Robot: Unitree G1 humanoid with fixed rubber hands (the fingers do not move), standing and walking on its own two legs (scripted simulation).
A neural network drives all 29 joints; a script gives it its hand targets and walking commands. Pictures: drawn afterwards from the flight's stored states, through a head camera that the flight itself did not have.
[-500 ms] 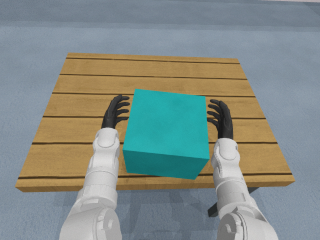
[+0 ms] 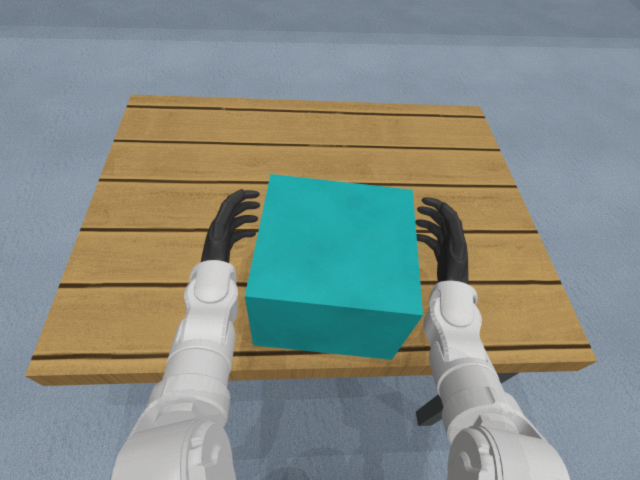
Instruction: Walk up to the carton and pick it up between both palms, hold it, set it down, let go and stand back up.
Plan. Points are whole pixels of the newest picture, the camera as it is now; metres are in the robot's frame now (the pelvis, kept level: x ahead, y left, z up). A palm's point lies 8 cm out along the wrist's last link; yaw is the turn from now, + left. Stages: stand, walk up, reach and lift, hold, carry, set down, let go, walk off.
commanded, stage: set down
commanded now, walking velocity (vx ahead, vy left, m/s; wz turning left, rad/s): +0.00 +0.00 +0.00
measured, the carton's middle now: (332, 268) +0.39 -0.05 -0.01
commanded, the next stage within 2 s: none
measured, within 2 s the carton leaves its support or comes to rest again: neither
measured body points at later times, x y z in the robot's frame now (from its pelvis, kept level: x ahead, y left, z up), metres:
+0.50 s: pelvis -0.01 +0.00 -0.02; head +0.03 +0.01 +0.43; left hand +0.41 +0.14 +0.02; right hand +0.38 -0.21 +0.02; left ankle -0.03 +0.14 -0.75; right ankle +0.00 -0.12 -0.75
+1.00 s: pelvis -0.04 -0.01 -0.02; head -0.04 +0.00 +0.43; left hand +0.41 +0.15 +0.11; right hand +0.38 -0.23 +0.12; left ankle -0.03 +0.14 -0.75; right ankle +0.00 -0.12 -0.75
